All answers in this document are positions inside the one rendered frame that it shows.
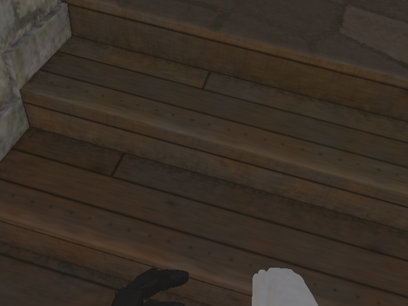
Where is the robot left hand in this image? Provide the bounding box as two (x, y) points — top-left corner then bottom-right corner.
(111, 268), (189, 306)

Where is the right robot thigh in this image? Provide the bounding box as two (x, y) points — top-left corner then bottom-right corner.
(252, 268), (318, 306)

